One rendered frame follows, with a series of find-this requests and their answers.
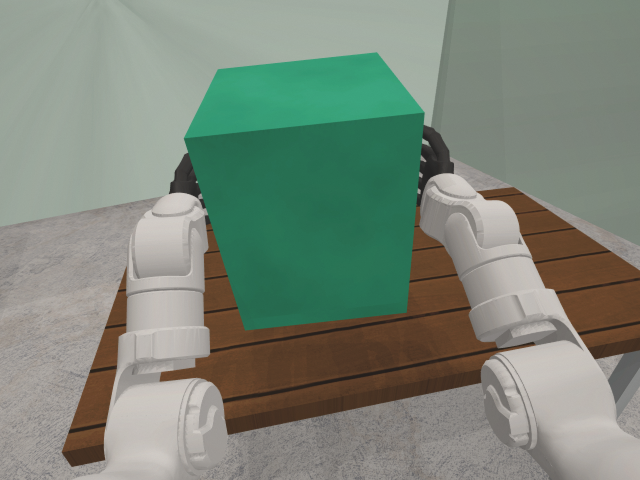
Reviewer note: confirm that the robot left upper arm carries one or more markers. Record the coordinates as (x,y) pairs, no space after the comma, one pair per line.
(170,430)

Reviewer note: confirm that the robot left hand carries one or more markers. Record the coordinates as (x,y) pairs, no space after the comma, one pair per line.
(185,181)

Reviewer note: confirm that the robot right hand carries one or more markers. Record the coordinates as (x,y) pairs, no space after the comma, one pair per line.
(437,159)

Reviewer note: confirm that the left robot forearm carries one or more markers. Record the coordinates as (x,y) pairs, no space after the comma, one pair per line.
(165,284)

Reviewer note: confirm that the carton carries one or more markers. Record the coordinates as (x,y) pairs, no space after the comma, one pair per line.
(309,173)

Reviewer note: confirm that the table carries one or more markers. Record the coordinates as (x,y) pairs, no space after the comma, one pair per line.
(277,375)

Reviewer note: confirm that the robot right upper arm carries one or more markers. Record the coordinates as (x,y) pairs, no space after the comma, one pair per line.
(552,401)

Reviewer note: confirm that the right robot forearm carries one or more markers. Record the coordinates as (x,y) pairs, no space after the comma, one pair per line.
(510,304)

